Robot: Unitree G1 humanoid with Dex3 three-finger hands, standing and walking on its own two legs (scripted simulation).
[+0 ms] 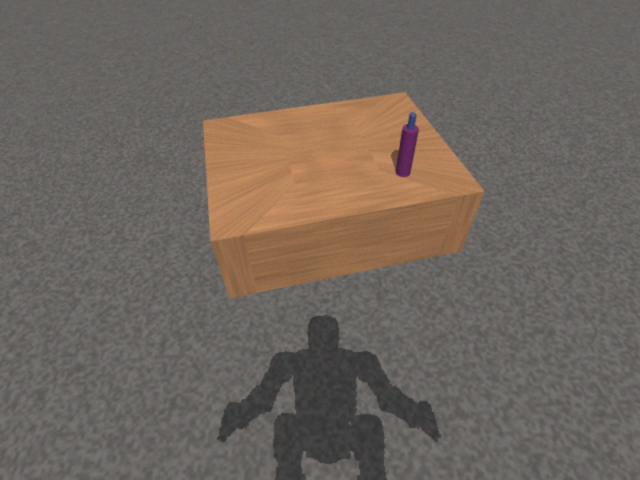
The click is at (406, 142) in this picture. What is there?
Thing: necked bottle
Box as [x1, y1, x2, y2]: [396, 112, 418, 176]
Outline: 413,112 409,115 408,123 404,125 402,128 396,166 396,173 400,176 406,176 409,174 418,130 417,126 414,124 415,113
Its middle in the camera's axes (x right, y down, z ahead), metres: +0.32 -0.33 +1.37
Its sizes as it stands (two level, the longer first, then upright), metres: 0.055 0.055 0.249
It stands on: a support 0.33 m high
